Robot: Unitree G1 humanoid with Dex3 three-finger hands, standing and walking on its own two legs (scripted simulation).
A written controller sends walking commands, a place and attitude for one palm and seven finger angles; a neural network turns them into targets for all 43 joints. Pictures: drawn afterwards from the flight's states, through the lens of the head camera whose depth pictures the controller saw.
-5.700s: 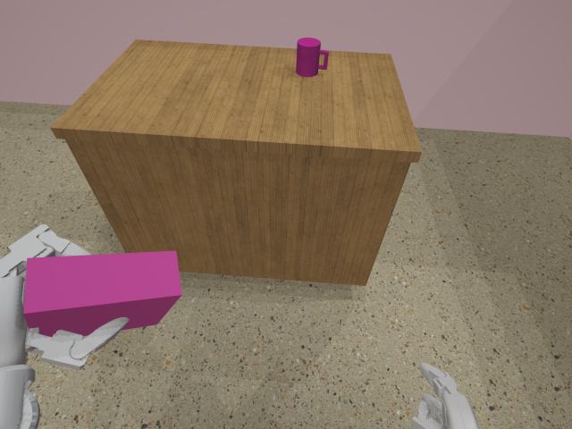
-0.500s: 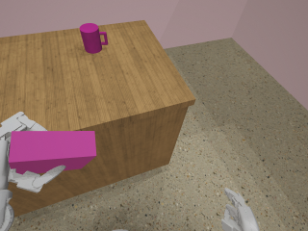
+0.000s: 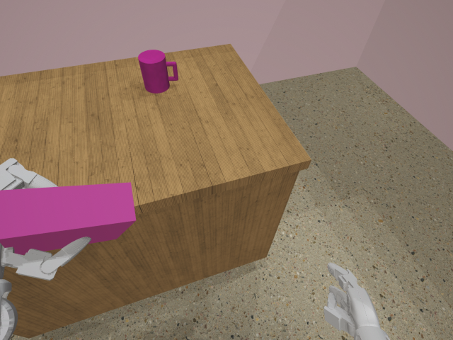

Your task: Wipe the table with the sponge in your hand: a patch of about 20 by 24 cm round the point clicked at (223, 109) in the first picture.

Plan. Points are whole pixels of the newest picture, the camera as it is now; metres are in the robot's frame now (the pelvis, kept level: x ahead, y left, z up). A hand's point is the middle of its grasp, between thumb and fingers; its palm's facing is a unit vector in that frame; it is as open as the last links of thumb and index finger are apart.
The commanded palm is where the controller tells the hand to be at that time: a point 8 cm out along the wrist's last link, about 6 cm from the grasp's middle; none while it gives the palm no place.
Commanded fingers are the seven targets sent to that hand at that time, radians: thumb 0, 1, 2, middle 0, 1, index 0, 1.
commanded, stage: shuffle to correct the standing spot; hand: left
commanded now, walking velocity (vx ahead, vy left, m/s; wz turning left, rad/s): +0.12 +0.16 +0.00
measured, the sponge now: (89, 217) +0.24 +0.21 +0.15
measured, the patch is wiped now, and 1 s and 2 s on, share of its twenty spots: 0.00 0.00 0.00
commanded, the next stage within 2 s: come to a stop and stand still in 1.10 s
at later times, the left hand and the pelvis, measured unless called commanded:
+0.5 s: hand (45, 207) +0.23 +0.25 +0.18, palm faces +0.35 -0.81 -0.47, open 9.5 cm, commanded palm +0.17 +0.30 +0.19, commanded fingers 0.00 0.10 1.30 -1.20 -1.60 -1.20 -1.60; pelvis +0.00 +0.02 +0.00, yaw -1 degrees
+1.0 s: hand out of the picture +0.25 +0.34 +0.18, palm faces +0.40 -0.81 -0.42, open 9.5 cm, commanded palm +0.20 +0.38 +0.19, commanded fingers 0.00 0.10 1.30 -1.20 -1.60 -1.20 -1.60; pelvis +0.03 +0.10 +0.00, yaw -1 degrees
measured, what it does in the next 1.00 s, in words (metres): steps to the left: right foot, then left foot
